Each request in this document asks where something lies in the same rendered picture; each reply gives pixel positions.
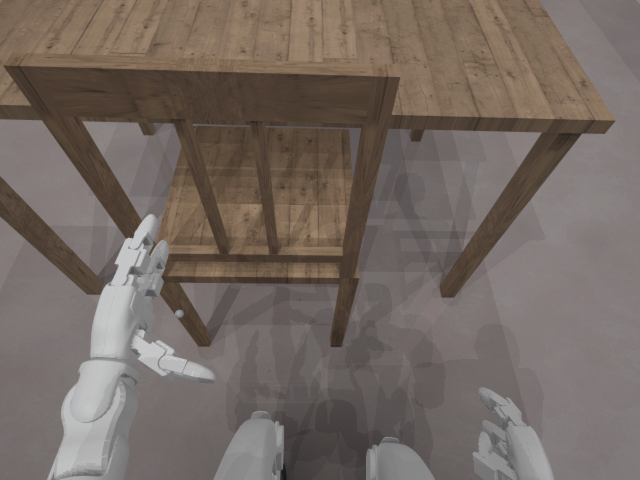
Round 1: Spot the chair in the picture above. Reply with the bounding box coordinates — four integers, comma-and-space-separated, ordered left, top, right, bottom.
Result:
3, 53, 400, 347

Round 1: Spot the robot right shin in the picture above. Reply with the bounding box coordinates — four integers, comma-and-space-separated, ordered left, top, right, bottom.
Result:
379, 437, 399, 445

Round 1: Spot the right robot thigh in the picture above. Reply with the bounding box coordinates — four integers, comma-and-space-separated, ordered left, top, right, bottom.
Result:
366, 443, 435, 480

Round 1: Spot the robot left forearm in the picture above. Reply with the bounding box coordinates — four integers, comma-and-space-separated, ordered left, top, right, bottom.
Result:
47, 358, 140, 480

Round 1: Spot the robot left hand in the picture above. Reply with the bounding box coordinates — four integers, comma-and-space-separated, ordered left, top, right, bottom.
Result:
90, 214, 216, 383

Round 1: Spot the robot right hand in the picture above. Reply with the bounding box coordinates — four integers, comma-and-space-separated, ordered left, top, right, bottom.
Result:
473, 387, 554, 480

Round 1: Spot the table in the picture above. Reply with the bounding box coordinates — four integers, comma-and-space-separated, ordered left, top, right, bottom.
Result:
0, 0, 616, 298

